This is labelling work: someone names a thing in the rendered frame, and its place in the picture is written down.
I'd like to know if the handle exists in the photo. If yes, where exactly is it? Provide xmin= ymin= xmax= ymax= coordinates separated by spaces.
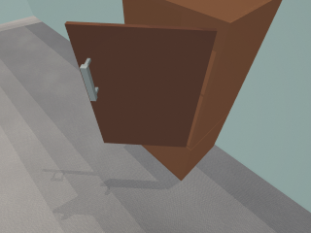
xmin=80 ymin=58 xmax=99 ymax=101

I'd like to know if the cupboard door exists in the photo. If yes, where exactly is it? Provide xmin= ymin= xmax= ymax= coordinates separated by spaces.
xmin=64 ymin=21 xmax=218 ymax=148

